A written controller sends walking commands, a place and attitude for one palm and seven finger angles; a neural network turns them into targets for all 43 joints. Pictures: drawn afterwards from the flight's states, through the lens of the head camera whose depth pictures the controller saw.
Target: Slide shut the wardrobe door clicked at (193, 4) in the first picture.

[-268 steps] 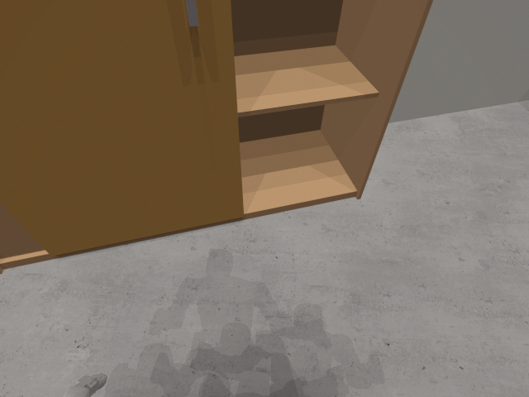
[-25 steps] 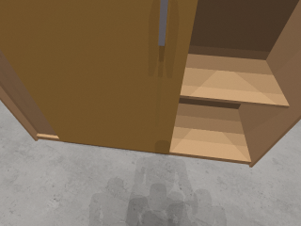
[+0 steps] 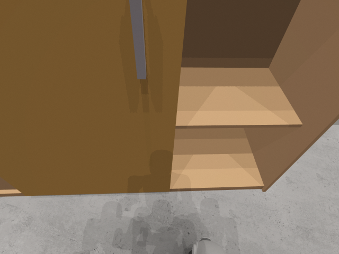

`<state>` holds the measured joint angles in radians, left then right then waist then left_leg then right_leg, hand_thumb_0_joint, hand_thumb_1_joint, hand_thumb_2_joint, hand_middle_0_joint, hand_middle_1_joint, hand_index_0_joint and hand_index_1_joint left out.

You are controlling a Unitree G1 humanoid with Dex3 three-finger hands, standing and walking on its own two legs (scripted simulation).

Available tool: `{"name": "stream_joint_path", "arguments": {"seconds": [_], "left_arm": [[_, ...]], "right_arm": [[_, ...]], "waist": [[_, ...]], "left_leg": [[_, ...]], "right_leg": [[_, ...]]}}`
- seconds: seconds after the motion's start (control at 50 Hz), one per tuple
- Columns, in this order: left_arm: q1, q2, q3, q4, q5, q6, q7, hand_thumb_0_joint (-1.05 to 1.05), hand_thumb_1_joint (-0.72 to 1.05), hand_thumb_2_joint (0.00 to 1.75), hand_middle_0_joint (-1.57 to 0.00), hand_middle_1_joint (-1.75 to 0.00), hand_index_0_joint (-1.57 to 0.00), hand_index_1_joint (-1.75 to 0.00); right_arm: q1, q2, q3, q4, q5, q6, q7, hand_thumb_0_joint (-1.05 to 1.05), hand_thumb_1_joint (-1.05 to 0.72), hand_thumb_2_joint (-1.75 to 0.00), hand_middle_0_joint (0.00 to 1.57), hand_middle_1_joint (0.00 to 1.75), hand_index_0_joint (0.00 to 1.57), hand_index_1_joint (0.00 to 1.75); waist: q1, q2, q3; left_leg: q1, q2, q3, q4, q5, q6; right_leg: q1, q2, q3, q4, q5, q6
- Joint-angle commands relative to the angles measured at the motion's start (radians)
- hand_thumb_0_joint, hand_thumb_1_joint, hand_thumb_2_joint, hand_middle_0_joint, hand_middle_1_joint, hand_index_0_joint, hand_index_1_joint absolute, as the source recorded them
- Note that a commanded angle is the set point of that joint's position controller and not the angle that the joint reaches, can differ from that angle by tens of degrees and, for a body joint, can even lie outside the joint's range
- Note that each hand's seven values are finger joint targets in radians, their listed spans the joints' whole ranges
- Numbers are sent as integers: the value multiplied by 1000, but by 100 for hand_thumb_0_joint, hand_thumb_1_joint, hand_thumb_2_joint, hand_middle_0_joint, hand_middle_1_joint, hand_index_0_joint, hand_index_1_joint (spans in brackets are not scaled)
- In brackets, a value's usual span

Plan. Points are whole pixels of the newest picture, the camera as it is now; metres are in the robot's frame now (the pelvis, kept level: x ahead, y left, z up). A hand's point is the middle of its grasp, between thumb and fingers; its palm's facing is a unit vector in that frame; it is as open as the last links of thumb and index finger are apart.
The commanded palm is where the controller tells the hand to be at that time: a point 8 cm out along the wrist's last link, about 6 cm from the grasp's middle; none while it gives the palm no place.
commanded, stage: come to a stop and stand still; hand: left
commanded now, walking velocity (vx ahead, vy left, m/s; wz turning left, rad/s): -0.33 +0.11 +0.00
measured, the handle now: (138, 22) +0.52 +0.09 +0.28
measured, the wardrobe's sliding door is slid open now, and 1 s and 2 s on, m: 0.59 0.59 0.59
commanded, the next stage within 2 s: look again from close up in 1.76 s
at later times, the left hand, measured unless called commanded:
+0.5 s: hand out of the picture +0.09 +0.16 -0.15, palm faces +0.12 -0.95 -0.30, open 7.3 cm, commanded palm none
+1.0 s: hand out of the picture -0.09 +0.17 -0.17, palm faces +0.05 -0.99 -0.14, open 7.3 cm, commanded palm none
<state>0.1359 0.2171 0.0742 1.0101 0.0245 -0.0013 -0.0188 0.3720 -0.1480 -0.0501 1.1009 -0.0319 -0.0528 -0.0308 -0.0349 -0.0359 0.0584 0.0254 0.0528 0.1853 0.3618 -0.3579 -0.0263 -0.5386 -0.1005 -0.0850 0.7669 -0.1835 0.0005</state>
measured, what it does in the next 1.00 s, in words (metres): steps on the spot: right foot, then left foot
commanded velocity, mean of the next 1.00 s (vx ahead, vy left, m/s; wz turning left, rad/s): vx -0.03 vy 0.03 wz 0.00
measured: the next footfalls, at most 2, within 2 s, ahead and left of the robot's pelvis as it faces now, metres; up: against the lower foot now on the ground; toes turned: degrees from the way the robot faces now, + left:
right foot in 0.08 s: +0.18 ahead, -0.13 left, +0.00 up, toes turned -7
left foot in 0.66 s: -0.05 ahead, +0.06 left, +0.00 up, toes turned +6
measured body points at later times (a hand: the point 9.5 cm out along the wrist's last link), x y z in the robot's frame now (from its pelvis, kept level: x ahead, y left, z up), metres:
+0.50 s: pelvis +0.01 -0.05 +0.00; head +0.04 -0.07 +0.45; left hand +0.08 +0.21 -0.13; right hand +0.10 -0.29 -0.16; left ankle -0.03 +0.12 -0.66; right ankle +0.14 -0.12 -0.74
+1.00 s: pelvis -0.04 +0.00 +0.01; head -0.03 +0.03 +0.46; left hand -0.09 +0.22 -0.16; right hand -0.12 -0.20 -0.13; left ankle -0.09 +0.08 -0.74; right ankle -0.07 -0.13 -0.68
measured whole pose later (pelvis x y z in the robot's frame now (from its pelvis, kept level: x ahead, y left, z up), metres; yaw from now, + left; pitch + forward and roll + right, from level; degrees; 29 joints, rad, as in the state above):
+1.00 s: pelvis -0.04 +0.00 +0.01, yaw +2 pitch +0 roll -1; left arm 0.34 0.18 0.04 1.17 0.02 0.05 0.01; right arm 0.44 -0.06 0.00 1.15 -0.02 -0.04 -0.07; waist -0.04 -0.06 0.00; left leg -0.08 -0.02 0.09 0.31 -0.23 0.06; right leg -0.35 -0.01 -0.02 0.86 -0.37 0.03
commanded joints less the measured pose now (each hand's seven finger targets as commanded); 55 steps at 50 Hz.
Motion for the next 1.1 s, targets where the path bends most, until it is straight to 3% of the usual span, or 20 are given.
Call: {"name": "stream_joint_path", "arguments": {"seconds": [0.0, 0.02, 0.04, 0.06, 0.08, 0.12, 0.18, 0.34, 0.46, 0.52, 0.58, 0.6, 0.62, 0.64, 0.66, 0.7, 0.74, 0.8, 0.92, 1.08], "left_arm": [[79, 8, -13, -28, -4, -19, 0, 0, 90, 90, -20, -30, -20, -30], [178, 32, -9, 0, -2, -30, 8, 0, 90, 90, -20, -30, -20, -30], [280, 93, 5, 34, 3, -48, 22, 0, 90, 90, -20, -30, -20, -30], [320, 182, 18, 48, 1, -61, 36, 0, 90, 90, -20, -30, -20, -30], [301, 204, 7, 32, -17, -59, 40, 0, 90, 90, -20, -30, -20, -30], [167, 153, 3, -7, -13, -37, 59, 0, 90, 90, -20, -30, -20, -30], [74, 120, -4, -39, -9, -20, 72, 0, 90, 90, -20, -30, -20, -30], [23, 134, 18, -79, -5, 3, 76, 0, 90, 90, -20, -30, -20, -30], [15, 171, 26, -99, 17, 22, 64, 0, 90, 90, -20, -30, -20, -30], [42, 197, 29, -85, 27, 29, 62, 0, 90, 90, -20, -30, -20, -30], [30, 182, 23, -55, 15, 36, 61, 0, 90, 90, -20, -30, -20, -30], [53, 141, 8, -44, 3, 39, 57, 0, 90, 90, -20, -30, -20, -30], [96, 69, -7, -39, -13, 40, 52, 0, 90, 90, -20, -30, -20, -30], [104, 13, -16, -37, -20, 48, 51, 0, 90, 90, -20, -30, -20, -30], [107, 30, -5, -33, -16, 52, 41, 0, 90, 90, -20, -30, -20, -30], [169, 52, 7, 10, 6, 53, 27, 0, 90, 90, -20, -30, -20, -30], [209, 55, 7, 34, 5, 37, 20, 0, 90, 90, -20, -30, -20, -30], [180, 48, -5, 39, 5, 15, 24, 0, 90, 90, -20, -30, -20, -30], [109, 4, -30, 55, -10, 15, 29, 0, 90, 90, -20, -30, -20, -30], [152, -63, -46, 99, -17, 17, 43, 0, 90, 90, -20, -30, -20, -30]], "right_arm": [[22, -162, -23, -33, 1, 3, -5, 0, -90, -90, 20, 30, 20, 30], [21, -152, -17, -30, 7, 5, -2, 0, -90, -90, 20, 30, 20, 30], [39, -121, -9, -25, 17, 3, 3, 0, -90, -90, 20, 30, 20, 30], [131, -58, 3, -26, 34, 9, 5, 0, -90, -90, 20, 30, 20, 30], [142, -106, -6, -23, 42, 24, -7, 0, -90, -90, 20, 30, 20, 30], [99, -76, -15, -18, 46, 56, -6, 0, -90, -90, 20, 30, 20, 30], [34, -74, -19, -20, 33, 97, -2, 0, -90, -90, 20, 30, 20, 30], [-20, -109, -48, -76, 4, 154, 29, 0, -90, -90, 20, 30, 20, 30], [-28, -114, -38, -107, 5, 139, 43, 0, -90, -90, 20, 30, 20, 30], [18, -94, -23, -99, 17, 120, 46, 0, -90, -90, 20, 30, 20, 30], [203, -78, -9, -37, 18, 96, 37, 0, -90, -90, 20, 30, 20, 30], [213, -95, -4, -30, 13, 88, 29, 0, -90, -90, 20, 30, 20, 30], [151, -143, -9, -52, 0, 76, 20, 0, -90, -90, 20, 30, 20, 30], [8, -194, -13, -111, 2, 78, 6, 0, -90, -90, 20, 30, 20, 30], [-105, -206, -1, -150, -2, 78, -4, 0, -90, -90, 20, 30, 20, 30], [-164, -156, 17, -129, 7, 51, -8, 0, -90, -90, 20, 30, 20, 30], [-96, -147, 21, -98, 15, 32, -15, 0, -90, -90, 20, 30, 20, 30], [61, -125, 20, -33, 16, 14, -28, 0, -90, -90, 20, 30, 20, 30], [195, -86, 27, 54, 7, 6, -51, 0, -90, -90, 20, 30, 20, 30], [108, -64, 19, 77, 8, 29, -36, 0, -90, -90, 20, 30, 20, 30]], "waist": [[45, 195, 34], [93, 130, -31], [135, 15, -135], [104, -216, -303], [90, -144, -358], [73, -148, -265], [50, -43, -126], [36, -90, -137], [36, -170, -103], [47, -190, -106], [-25, -124, -115], [-19, -4, -84], [7, 245, -29], [35, 364, 114], [68, 251, 164], [110, 199, 109], [92, 156, 80], [28, 140, 17], [-25, 163, 7], [21, 192, 24]], "left_leg": [[-106, 232, -96, 55, 767, 122], [-144, 190, -89, 174, 741, 90], [-256, 125, -62, 348, 521, 42], [-365, -11, -58, 580, -162, -2], [-291, -12, -177, 664, -286, 9], [-347, -7, -196, 773, -229, 5], [-389, -7, -225, 843, -170, -12], [-481, -33, -244, 880, 26, -43], [-359, -45, -148, 606, -52, -23], [-239, -74, -83, 393, -150, 5], [-37, -99, -42, 16, -44, 47], [-39, -65, -101, -117, -44, 59], [-133, 117, -363, -277, -221, 103], [-392, 285, -527, -358, -366, 130], [-559, 302, -511, -387, -338, 151], [-461, 180, -359, -317, -177, 77], [-306, 138, -309, -272, -60, 75], [-39, 176, -335, -203, 133, 90], [79, 247, -355, -84, 750, 173], [-182, 180, -323, -96, 372, 162]], "right_leg": [[203, 51, -35, -166, 13, -29], [363, 69, -42, -259, 128, -29], [580, -34, 59, -286, 441, -39], [755, -309, 333, -271, 942, -138], [684, -340, 305, -283, 1145, -206], [562, -311, 241, -307, 1038, -214], [351, -285, 207, -373, 804, -193], [261, -245, 190, -514, 105, -139], [199, -209, 223, -640, -332, -91], [194, -184, 228, -689, -402, -82], [151, -112, 161, -649, -418, -7], [132, -49, 106, -520, -402, 25], [59, 54, 42, -268, -344, 44], [32, 92, 29, -53, -232, 37], [92, 75, 120, 67, -177, 19], [94, 108, 136, 184, -83, 23], [-4, 125, 125, 269, -41, 29], [-126, 98, 121, 246, -66, 36], [-45, 66, 87, 85, -212, 30], [265, 69, 34, -209, -150, 10]]}}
